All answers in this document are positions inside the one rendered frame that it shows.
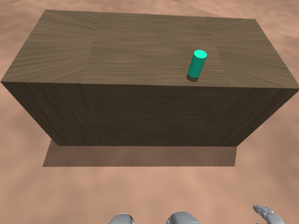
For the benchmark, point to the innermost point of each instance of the can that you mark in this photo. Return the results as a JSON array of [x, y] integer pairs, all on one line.
[[197, 63]]

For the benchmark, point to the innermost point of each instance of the right robot hand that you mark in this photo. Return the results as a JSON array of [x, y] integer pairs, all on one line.
[[268, 215]]

